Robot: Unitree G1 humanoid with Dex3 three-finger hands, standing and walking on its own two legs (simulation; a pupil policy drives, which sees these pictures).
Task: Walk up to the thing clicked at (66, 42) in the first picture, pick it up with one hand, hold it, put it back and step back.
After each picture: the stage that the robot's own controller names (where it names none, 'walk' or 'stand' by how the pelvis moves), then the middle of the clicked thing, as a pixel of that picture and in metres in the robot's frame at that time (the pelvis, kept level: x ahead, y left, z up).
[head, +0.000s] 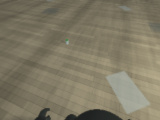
stand; (67, 41) +1.65 +0.56 -0.72
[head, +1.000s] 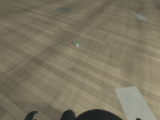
walk; (77, 44) +1.58 +0.23 -0.70
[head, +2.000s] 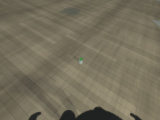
walk; (80, 60) +1.03 +0.10 -0.71
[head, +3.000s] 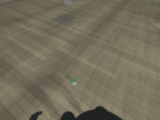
walk; (74, 81) +0.62 +0.17 -0.71
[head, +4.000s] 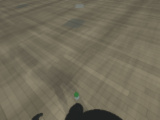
walk; (76, 95) +0.41 +0.20 -0.70
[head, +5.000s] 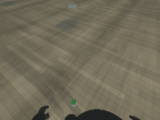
stand; (73, 102) +0.33 +0.16 -0.72
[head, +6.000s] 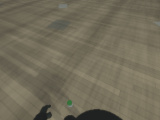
stand; (70, 103) +0.31 +0.21 -0.72
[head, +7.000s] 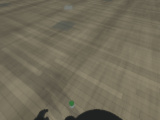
stand; (71, 104) +0.32 +0.18 -0.73
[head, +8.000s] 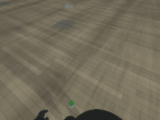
stand; (71, 104) +0.31 +0.18 -0.73
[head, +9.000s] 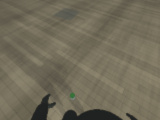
go down; (72, 96) +0.33 +0.17 -0.71
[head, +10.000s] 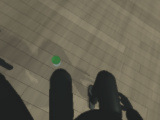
go down; (56, 61) +0.41 +0.22 -0.28
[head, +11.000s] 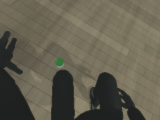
close in; (59, 63) +0.40 +0.22 -0.29
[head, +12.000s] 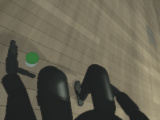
close in; (31, 60) +0.38 +0.25 -0.22
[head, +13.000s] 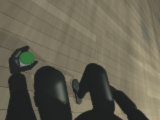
close; (26, 60) +0.38 +0.26 -0.22
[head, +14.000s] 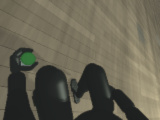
lift; (27, 60) +0.37 +0.25 -0.23
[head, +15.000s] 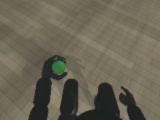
lift; (60, 69) +0.32 +0.20 +0.00
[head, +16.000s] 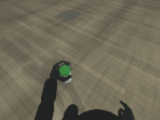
hold; (66, 74) +0.32 +0.17 +0.02
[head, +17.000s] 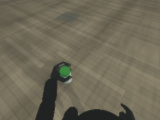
hold; (66, 75) +0.32 +0.17 +0.01
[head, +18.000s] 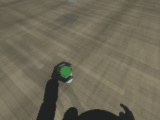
crouch; (66, 75) +0.32 +0.16 +0.02
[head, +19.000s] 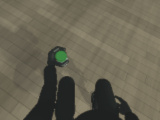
crouch; (62, 59) +0.42 +0.18 -0.08
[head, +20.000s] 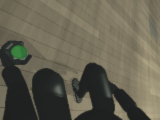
lower; (20, 54) +0.40 +0.28 -0.23
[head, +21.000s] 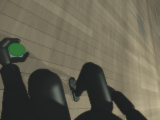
lower; (17, 52) +0.42 +0.27 -0.23
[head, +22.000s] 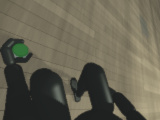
lower; (21, 52) +0.42 +0.27 -0.22
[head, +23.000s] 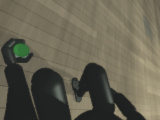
lower; (22, 52) +0.41 +0.28 -0.22
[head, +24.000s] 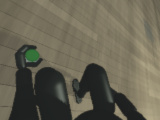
loosen; (32, 57) +0.40 +0.24 -0.21
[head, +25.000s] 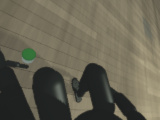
withdraw; (28, 56) +0.40 +0.25 -0.23
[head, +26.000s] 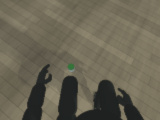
walk; (71, 67) +0.43 +0.18 -0.41
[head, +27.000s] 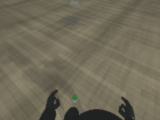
stand; (74, 98) +0.36 +0.13 -0.66
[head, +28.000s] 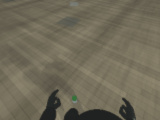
stand; (74, 99) +0.36 +0.15 -0.67
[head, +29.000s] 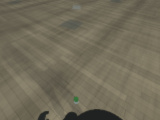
stand; (76, 100) +0.37 +0.13 -0.71
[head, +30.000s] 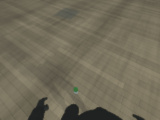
walk; (75, 90) +0.41 +0.13 -0.70
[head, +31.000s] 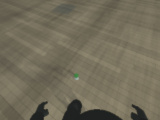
walk; (76, 76) +0.59 +0.18 -0.69
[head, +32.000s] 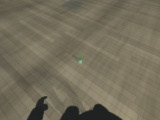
walk; (80, 60) +0.91 +0.14 -0.69
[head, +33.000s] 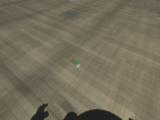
stand; (77, 64) +0.95 +0.18 -0.71
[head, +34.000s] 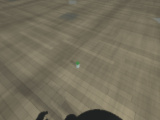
stand; (77, 64) +0.98 +0.19 -0.72
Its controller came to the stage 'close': yes
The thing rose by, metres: 0.72
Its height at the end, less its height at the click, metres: +0.00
